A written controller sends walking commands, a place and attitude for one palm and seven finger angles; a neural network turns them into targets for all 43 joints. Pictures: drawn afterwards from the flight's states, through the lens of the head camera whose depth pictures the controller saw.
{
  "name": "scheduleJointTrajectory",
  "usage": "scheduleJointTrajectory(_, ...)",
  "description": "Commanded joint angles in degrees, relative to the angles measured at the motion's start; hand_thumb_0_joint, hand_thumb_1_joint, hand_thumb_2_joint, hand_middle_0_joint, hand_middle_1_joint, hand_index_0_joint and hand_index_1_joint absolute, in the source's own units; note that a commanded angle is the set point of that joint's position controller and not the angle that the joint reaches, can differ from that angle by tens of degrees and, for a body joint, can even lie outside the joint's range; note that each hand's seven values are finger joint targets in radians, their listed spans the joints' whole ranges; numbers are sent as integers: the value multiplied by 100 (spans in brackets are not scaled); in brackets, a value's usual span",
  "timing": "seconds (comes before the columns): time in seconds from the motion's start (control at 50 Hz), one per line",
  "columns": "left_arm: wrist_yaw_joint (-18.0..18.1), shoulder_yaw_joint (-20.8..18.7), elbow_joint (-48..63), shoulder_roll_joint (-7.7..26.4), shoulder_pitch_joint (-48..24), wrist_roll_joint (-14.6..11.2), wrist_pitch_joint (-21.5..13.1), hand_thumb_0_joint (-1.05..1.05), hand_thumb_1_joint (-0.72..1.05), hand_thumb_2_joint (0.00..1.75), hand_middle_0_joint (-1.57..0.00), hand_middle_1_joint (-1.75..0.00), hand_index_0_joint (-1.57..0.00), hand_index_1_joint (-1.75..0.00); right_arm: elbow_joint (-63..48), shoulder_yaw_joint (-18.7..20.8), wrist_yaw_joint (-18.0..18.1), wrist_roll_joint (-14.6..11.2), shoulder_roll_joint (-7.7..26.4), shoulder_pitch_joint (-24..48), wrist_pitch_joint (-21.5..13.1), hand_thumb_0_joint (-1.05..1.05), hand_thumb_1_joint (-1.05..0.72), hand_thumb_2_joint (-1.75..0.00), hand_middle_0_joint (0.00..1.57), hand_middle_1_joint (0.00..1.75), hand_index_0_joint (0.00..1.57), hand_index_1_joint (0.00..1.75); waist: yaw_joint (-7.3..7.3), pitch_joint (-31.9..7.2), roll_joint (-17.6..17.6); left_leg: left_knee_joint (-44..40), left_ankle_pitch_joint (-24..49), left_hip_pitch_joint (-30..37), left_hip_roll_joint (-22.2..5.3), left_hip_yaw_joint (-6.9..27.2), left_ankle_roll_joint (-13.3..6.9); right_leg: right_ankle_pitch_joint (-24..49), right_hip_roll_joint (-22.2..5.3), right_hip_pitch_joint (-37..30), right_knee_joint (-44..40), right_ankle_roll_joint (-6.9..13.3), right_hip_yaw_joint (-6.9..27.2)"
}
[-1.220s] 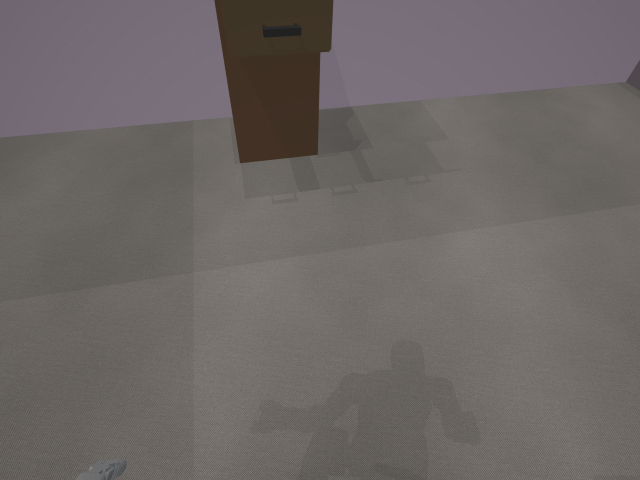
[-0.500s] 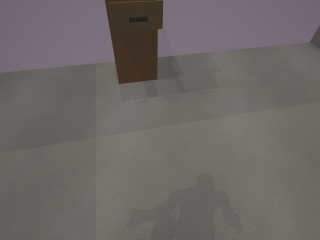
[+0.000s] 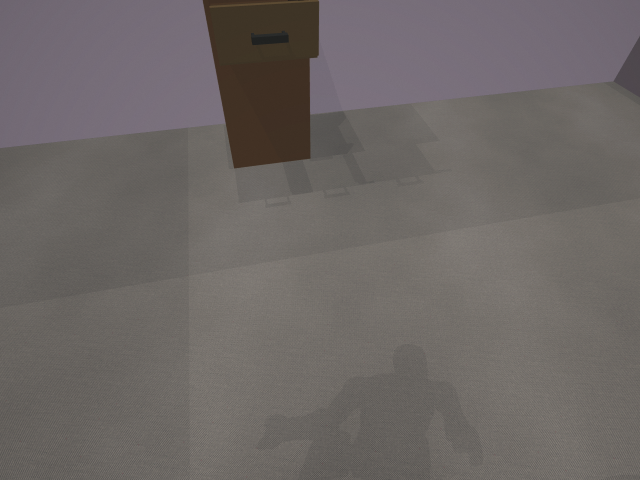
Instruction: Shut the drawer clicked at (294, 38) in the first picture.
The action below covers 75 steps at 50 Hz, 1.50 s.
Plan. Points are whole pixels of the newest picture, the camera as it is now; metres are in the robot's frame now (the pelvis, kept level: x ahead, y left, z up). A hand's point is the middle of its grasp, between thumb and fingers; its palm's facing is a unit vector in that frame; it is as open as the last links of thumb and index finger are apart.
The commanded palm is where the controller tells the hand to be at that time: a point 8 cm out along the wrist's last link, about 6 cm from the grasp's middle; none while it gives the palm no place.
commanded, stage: look at it before walking up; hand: left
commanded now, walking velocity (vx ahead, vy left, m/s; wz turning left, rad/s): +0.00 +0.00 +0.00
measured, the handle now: (269, 36) +1.45 +0.25 -0.03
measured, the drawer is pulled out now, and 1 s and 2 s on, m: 0.28 0.28 0.28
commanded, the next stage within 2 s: walk to a spot facing it in 0.32 s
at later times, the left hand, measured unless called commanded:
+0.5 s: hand out of the picture +0.08 +0.24 -0.16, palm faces -0.03 -0.94 -0.33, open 7.4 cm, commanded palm none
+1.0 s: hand (222, 468) +0.18 +0.16 -0.19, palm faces -0.01 -0.98 -0.20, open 7.3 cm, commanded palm none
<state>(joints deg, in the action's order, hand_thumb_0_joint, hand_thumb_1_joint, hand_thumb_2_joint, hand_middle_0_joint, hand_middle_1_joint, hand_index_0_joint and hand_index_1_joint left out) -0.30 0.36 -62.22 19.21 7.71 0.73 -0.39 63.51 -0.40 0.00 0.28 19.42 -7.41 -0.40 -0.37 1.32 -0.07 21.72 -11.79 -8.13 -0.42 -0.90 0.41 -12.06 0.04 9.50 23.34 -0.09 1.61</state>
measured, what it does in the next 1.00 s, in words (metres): walks ahead: right foot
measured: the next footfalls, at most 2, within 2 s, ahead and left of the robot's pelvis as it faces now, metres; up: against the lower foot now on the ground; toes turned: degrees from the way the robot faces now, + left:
right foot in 0.92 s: +0.19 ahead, -0.13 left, +0.00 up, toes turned -11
left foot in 1.28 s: +0.42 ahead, +0.10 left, +0.00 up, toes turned +5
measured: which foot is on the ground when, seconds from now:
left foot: down 0.00-0.92, up 0.94-1.00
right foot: down 0.00-0.70, up 0.72-0.90, down 0.92-1.00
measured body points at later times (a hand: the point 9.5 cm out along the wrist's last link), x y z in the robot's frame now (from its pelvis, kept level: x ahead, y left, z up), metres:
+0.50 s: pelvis +0.01 +0.00 +0.00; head +0.01 +0.00 +0.45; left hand +0.08 +0.29 -0.13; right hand +0.08 -0.29 -0.13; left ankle +0.00 +0.12 -0.74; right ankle +0.01 -0.12 -0.74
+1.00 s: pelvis +0.14 -0.02 -0.02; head +0.16 -0.02 +0.43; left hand +0.18 +0.21 -0.17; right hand +0.02 -0.23 -0.18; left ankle +0.04 +0.10 -0.68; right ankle +0.15 -0.12 -0.74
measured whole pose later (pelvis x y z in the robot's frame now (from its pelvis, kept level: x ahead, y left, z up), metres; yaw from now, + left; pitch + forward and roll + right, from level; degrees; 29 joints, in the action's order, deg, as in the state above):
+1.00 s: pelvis +0.14 -0.02 -0.02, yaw -3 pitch -1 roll -1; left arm -0.3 -2.8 -59.7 9.8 15.8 1.1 -4.4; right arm 69.4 1.4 -0.1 0.6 7.9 -25.4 -0.4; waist 0.0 3.5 1.1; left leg 63.7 -26.6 -17.2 -4.6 -3.7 -1.2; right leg -19.4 -1.3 16.7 37.7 2.6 -8.0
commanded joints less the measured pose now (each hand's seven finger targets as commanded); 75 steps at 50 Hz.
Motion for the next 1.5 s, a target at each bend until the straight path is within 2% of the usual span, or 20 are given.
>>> scheduleJointTrajectory(0.0, 94, -238, 398, 1197, -227, -3, -116, 0, 90, 90, -20, -30, -20, -30, -347, 247, 68, 25, 1151, 296, -155, 0, -90, -90, 20, 30, 20, 30, 27, -264, -10, -361, 512, 74, -636, 559, -193, 574, -655, 48, -458, 195, 572)
scheduleJointTrajectory(0.4, 90, -232, 369, 1212, -185, -8, -131, 0, 90, 90, -20, -30, -20, -30, -330, 238, 69, 13, 1164, 307, -154, 0, -90, -90, 20, 30, 20, 30, 36, -349, -5, -375, 698, 161, -659, 551, -180, 824, -680, -91, -485, 187, 530)
scheduleJointTrajectory(0.44, 112, -82, 170, 488, 250, -6, -9, 0, 90, 90, -20, -30, -20, -30, -148, 57, 38, 66, 416, -85, -52, 0, -90, -90, 20, 30, 20, 30, 41, -439, -108, -239, -59, 161, -594, 368, -66, -199, -622, -81, -454, 106, 519)
scheduleJointTrajectory(0.58, -21, -266, 281, 461, 873, 41, 37, 0, 90, 90, -20, -30, -20, -30, -284, 173, 8, 117, 272, -614, -66, 0, -90, -90, 20, 30, 20, 30, 57, 639, -307, 421, -1887, -849, -363, 188, -192, -2371, -608, 695, -504, 533, 1163)
scheduleJointTrajectory(0.64, -38, -306, 371, 203, 931, 37, -46, 0, 90, 90, -20, -30, -20, -30, -234, 229, 39, 98, 238, -1046, -181, 0, -90, -90, 20, 30, 20, 30, -78, 574, 142, 211, -1708, -352, -698, 566, -398, -1684, -316, 1113, 337, 504, 768)
scheduleJointTrajectory(0.68, -58, -286, 521, -133, 738, 51, -115, 0, 90, 90, -20, -30, -20, -30, -86, 348, 80, 88, 452, -1630, -243, 0, -90, -90, 20, 30, 20, 30, -307, 603, 1085, -527, -1537, 496, -1540, 1638, -864, -1082, 167, 2077, 1858, 292, -130)
scheduleJointTrajectory(0.72, -42, -279, 828, -231, 16, 48, -220, 0, 90, 90, -20, -30, -20, -30, 105, 374, 146, 92, 296, -2298, -335, 0, -90, -90, 20, 30, 20, 30, -585, 891, 1106, -757, 627, 1374, -2209, 2173, -1413, -1840, -184, 3378, 3071, 171, -250)
scheduleJointTrajectory(0.78, -119, -314, 817, -474, 59, 25, -247, 0, 90, 90, -20, -30, -20, -30, 74, 366, 175, 142, 178, -1998, -381, 0, -90, -90, 20, 30, 20, 30, -293, 706, 710, -542, 1335, 983, -2068, 1324, -1215, -1819, -541, 2713, 2537, 169, -329)
scheduleJointTrajectory(0.84, -167, -374, 376, -638, 1207, 46, -232, 0, 90, 90, -20, -30, -20, -30, 54, 338, 171, 105, 28, -1569, -377, 0, -90, -90, 20, 30, 20, 30, 323, 293, 543, 344, 1192, -325, -1298, 140, -684, -348, -102, 167, 1009, 211, -1043)
scheduleJointTrajectory(0.86, -118, -434, 95, -402, 2112, 60, -267, 0, 90, 90, -20, -30, -20, -30, 41, 340, 142, 47, -4, -1492, -394, 0, -90, -90, 20, 30, 20, 30, 731, -157, -56, 1432, 1490, -780, -941, -271, -492, -95, -129, -982, 703, 342, -844)
scheduleJointTrajectory(0.88, -13, -585, -136, 136, 2953, 101, -357, 0, 90, 90, -20, -30, -20, -30, -114, 284, 72, -19, -347, -1454, -460, 0, -90, -90, 20, 30, 20, 30, 1010, -549, -1359, 3179, 353, -2020, -481, -727, -251, -861, -1436, -2056, 11, 860, 1002)
scheduleJointTrajectory(0.9, 51, -615, -232, 441, 3261, 10, -361, 0, 90, 90, -20, -30, -20, -30, -341, 283, 50, -15, -507, -1152, -474, 0, -90, -90, 20, 30, 20, 30, 975, -504, -1614, 4544, -1936, -2924, -167, -602, -194, -845, -2486, -2143, -929, 1421, 2900)
scheduleJointTrajectory(0.92, 85, -604, -164, 400, 2923, -3, -324, 0, 90, 90, -20, -30, -20, -30, -404, 331, 40, 10, -529, -688, -433, 0, -90, -90, 20, 30, 20, 30, 947, -50, -880, 5193, -1894, -3266, -425, -191, -212, -1379, -2569, -1481, -1089, 1608, 3085)
scheduleJointTrajectory(1.04, 159, -387, 121, -335, 1521, 115, -398, 0, 90, 90, -20, -30, -20, -30, -311, 363, -93, 100, -978, -1012, -164, 0, -90, -90, 20, 30, 20, 30, 0, 591, -530, 3664, -677, -2329, -896, -321, 36, -447, -1661, 679, -1320, 993, 574)
scheduleJointTrajectory(1.18, 105, -460, -15, -161, 1638, 103, -401, 0, 90, 90, -20, -30, -20, -30, -706, 392, -202, 61, -849, -361, -286, 0, -90, -90, 20, 30, 20, 30, 75, 661, -708, 1853, -125, -1628, -611, -730, -22, -76, -1434, 299, -1069, 801, 133)
scheduleJointTrajectory(1.24, 92, -478, 26, -265, 1509, 63, -366, 0, 90, 90, -20, -30, -20, -30, -375, 484, -83, 112, -435, -1502, -383, 0, -90, -90, 20, 30, 20, 30, -517, 142, 118, 912, -104, 381, -413, -792, -119, 982, -969, 668, 729, 543, -362)
scheduleJointTrajectory(1.28, 6, -420, 353, -759, 1596, 6, -345, 0, 90, 90, -20, -30, -20, -30, -119, 715, 34, 183, 634, -2866, -382, 0, -90, -90, 20, 30, 20, 30, -813, -693, 2268, -807, -1210, 1772, -2642, 2693, -888, -2109, 187, 2469, 4256, 132, -772)
scheduleJointTrajectory(1.3, 52, -435, 379, -629, 1310, 47, -323, 0, 90, 90, -20, -30, -20, -30, -110, 653, 96, 144, 455, -2489, -344, 0, -90, -90, 20, 30, 20, 30, -718, -592, 1871, -1086, -1838, 1378, -2755, 2866, -882, -1860, -96, 2788, 5128, 231, -178)
scheduleJointTrajectory(1.38, -83, -442, 171, -873, 1264, 136, -175, 0, 90, 90, -20, -30, -20, -30, -424, 394, 116, 113, -505, -1243, -491, 0, -90, -90, 20, 30, 20, 30, 14, 468, 569, -1220, -754, -491, -1942, 716, -560, -292, -734, 2460, 4919, 92, -131)
scheduleJointTrajectory(1.48, -95, -470, 297, -897, 1078, 150, -18, 0, 90, 90, -20, -30, -20, -30, -280, 405, 147, 62, -596, -1568, -574, 0, -90, -90, 20, 30, 20, 30, 78, 326, 272, -1363, 475, 29, -1717, -76, -707, 332, -810, 2859, 4324, -97, -213)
